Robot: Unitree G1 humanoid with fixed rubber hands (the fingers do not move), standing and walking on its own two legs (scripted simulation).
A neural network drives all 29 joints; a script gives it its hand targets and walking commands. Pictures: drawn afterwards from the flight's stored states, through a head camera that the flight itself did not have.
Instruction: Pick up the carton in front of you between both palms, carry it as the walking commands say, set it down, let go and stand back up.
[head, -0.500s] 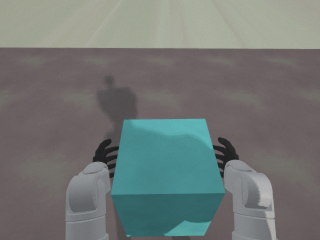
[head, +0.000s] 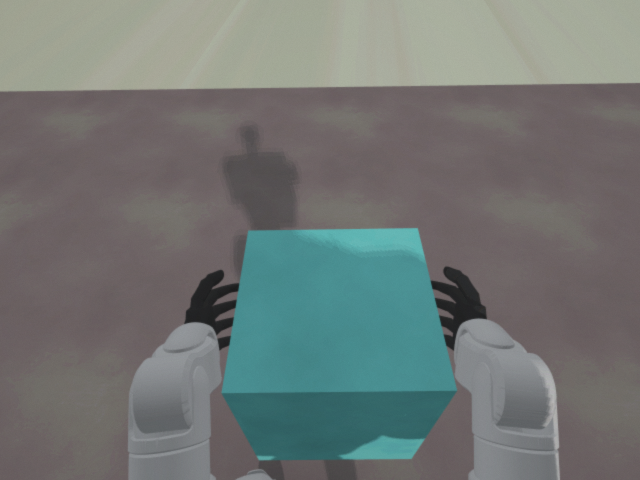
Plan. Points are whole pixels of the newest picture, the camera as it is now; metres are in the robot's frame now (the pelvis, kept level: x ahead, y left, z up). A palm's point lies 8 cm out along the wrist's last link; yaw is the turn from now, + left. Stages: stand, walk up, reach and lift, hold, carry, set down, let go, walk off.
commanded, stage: carry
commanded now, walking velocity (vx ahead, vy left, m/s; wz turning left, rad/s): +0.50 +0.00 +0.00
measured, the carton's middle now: (333, 350) +0.28 +0.00 +0.01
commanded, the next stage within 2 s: none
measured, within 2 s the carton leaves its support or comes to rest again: neither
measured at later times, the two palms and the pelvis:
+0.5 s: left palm (229, 182) +0.54 +0.17 +0.08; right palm (412, 181) +0.53 -0.13 +0.09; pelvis +0.27 +0.03 -0.01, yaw -2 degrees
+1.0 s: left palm (237, 171) +0.60 +0.17 +0.06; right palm (405, 166) +0.60 -0.13 +0.07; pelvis +0.34 +0.02 -0.01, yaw +0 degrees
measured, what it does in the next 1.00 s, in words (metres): walks ahead: left foot, then right foot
